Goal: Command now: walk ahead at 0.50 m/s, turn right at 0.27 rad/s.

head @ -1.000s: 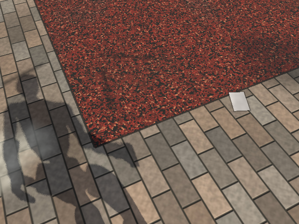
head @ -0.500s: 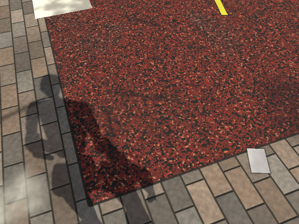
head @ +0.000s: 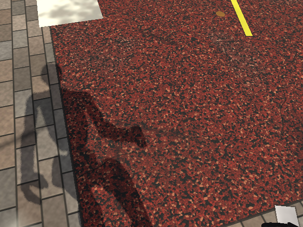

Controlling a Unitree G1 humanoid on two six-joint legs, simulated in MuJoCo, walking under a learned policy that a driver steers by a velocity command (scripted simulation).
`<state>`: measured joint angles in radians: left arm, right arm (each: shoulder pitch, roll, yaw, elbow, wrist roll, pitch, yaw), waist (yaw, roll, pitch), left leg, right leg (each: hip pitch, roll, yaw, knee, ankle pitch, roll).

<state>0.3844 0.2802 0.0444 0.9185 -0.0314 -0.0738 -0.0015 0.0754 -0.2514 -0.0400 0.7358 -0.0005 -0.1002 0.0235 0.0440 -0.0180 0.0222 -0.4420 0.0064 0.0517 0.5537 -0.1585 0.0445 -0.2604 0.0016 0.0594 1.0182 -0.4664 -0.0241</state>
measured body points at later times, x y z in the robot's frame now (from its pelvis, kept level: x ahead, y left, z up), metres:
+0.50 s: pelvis +0.26 -0.05 -0.01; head +0.30 -0.07 +0.43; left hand +0.52 +0.13 -0.10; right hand +0.21 -0.34 -0.15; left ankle +0.10 +0.10 -0.69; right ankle +0.35 -0.16 -0.73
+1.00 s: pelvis +0.55 -0.11 -0.01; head +0.58 -0.11 +0.44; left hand +0.69 +0.15 -0.13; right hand +0.66 -0.41 -0.10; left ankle +0.70 -0.06 -0.73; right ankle +0.35 -0.16 -0.72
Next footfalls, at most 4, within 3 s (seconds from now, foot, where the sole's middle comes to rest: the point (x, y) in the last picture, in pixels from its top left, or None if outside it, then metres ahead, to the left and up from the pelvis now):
0.48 right None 0.38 -0.17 -0.76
1.00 left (174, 168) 0.74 -0.07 -0.76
1.56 right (231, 133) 0.97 -0.37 -0.76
2.02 left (218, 86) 1.31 -0.34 -0.77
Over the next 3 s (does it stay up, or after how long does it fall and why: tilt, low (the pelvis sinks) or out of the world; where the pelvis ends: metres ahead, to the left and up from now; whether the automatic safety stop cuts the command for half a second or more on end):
stays up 1.50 -0.67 0.01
